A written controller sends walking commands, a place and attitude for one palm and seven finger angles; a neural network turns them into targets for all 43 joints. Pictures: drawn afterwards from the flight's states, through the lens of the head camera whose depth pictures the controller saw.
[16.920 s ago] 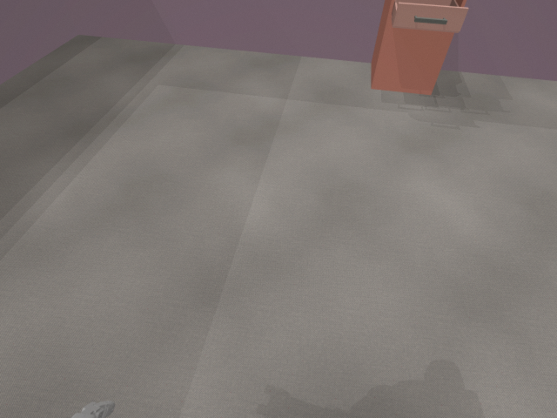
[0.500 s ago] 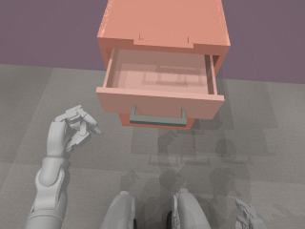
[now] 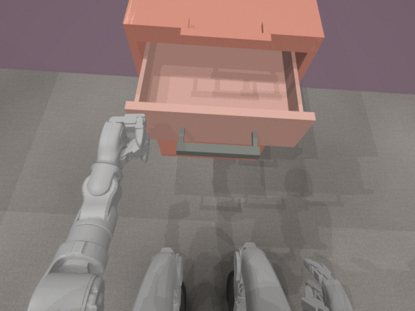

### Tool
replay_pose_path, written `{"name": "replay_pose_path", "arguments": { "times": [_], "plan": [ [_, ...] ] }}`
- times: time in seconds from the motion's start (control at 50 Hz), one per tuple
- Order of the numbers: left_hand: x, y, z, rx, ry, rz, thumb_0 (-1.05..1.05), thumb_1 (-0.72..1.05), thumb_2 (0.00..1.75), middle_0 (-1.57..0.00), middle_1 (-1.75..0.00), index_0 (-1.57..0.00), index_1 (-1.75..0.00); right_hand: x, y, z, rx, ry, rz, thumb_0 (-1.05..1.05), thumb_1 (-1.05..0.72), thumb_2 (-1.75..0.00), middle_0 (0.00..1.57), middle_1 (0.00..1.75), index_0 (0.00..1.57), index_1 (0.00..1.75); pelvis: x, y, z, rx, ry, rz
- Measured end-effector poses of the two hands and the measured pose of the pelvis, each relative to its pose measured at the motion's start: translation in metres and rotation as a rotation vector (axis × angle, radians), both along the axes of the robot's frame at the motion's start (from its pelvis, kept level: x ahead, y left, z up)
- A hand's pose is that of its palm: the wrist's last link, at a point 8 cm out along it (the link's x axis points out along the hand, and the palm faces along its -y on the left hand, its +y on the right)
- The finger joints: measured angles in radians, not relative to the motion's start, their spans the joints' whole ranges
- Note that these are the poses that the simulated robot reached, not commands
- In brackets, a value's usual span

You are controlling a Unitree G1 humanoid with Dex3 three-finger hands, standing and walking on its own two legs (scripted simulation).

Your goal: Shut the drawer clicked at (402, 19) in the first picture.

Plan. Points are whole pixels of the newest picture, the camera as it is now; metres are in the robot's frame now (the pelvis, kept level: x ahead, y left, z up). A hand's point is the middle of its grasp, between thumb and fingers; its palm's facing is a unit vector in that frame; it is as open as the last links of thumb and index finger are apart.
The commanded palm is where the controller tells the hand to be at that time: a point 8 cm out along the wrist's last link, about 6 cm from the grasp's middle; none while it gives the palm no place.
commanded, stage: raise the hand and make a fist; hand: left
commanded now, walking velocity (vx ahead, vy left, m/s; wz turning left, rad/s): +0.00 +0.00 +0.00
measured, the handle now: (218, 142) +0.46 -0.03 -0.05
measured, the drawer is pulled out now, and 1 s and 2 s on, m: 0.19 0.16 0.10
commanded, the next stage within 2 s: bring the fist close to the handle in 0.42 s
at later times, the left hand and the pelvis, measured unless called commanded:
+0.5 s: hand (149, 132) +0.44 +0.11 +0.01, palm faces -0.06 -1.00 -0.06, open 3.2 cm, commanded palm +0.42 +0.17 +0.01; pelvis +0.01 -0.02 +0.00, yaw +0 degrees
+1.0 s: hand (147, 123) +0.48 +0.12 -0.02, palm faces -0.09 -0.99 -0.06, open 2.5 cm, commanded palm +0.47 +0.16 -0.04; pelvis -0.02 -0.01 -0.05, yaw +0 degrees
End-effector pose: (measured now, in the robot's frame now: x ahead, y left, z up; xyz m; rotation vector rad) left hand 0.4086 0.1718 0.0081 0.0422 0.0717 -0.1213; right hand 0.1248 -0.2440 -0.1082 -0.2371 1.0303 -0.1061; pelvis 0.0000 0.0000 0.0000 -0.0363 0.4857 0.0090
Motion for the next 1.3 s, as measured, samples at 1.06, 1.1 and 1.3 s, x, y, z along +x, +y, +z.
{"name": "replay_pose_path", "arguments": {
  "times": [1.06,1.1,1.3],
  "plan": [
    [0.063,0.005,-0.034,-0.002,-0.103,0.031,-0.12,0.73,0.89,-1.42,-1.6,-1.41,-1.6,-0.083,-0.025,-0.059,-0.081,0.274,-0.041,0.0,-0.91,-0.9,0.2,0.3,0.2,0.29,-0.028,-0.007,-0.062,-0.018,0.095,0.006],
    [0.066,0.003,-0.04,-0.005,-0.102,0.032,-0.12,0.74,0.89,-1.41,-1.6,-1.41,-1.6,-0.094,-0.024,-0.062,-0.084,0.297,-0.056,0.0,-0.91,-0.9,0.2,0.3,0.2,0.29,-0.03,-0.005,-0.067,-0.021,0.102,0.003],
    [0.083,0.001,-0.046,0.002,-0.158,0.045,-0.12,0.73,0.9,-1.41,-1.6,-1.41,-1.6,-0.136,-0.018,-0.074,-0.088,0.415,-0.098,0.0,-0.91,-0.9,0.2,0.3,0.2,0.29,-0.035,0.0,-0.083,-0.032,0.119,-0.005]
  ]
}}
